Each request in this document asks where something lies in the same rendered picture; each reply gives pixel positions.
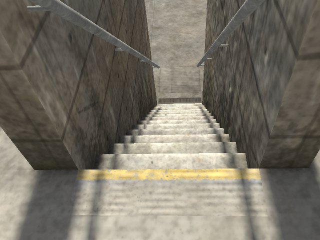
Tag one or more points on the stairs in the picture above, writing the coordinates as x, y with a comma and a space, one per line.
173, 136

